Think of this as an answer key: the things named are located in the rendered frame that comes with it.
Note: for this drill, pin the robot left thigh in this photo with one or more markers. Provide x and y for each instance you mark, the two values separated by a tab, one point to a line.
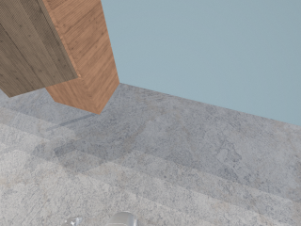
122	219

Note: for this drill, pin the cupboard door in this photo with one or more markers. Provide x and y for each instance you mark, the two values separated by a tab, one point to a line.
32	55

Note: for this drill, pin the robot left hand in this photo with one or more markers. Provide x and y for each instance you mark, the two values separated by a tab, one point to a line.
72	221

